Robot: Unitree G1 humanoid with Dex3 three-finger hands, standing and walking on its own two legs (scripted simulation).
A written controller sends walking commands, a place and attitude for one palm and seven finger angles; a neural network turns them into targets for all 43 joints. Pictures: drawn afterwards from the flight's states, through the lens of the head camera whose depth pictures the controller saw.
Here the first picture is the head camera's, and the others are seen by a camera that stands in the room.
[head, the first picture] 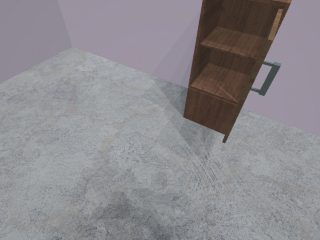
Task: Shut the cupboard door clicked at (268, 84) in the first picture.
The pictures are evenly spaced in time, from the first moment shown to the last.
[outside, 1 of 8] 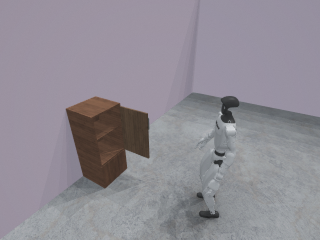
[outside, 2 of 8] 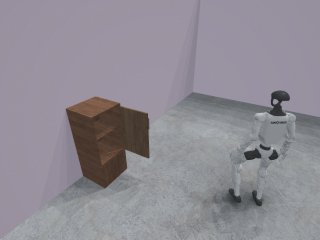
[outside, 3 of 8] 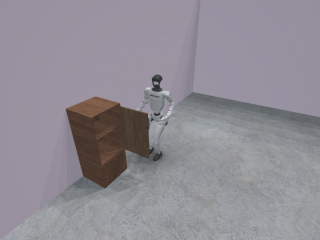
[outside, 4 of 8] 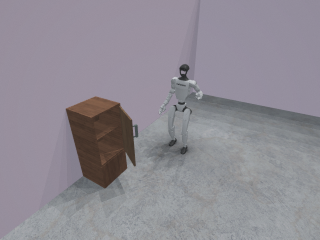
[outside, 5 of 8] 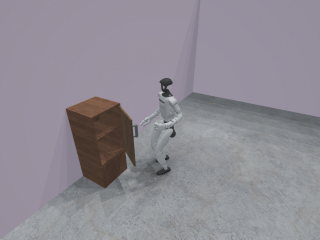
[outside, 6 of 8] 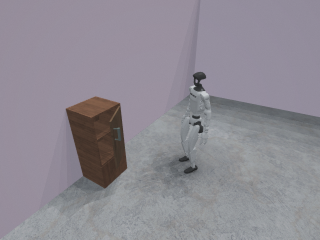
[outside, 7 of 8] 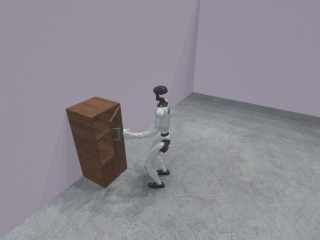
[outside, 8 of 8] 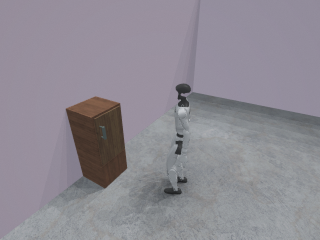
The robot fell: no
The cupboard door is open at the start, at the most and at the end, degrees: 91 91 0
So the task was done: yes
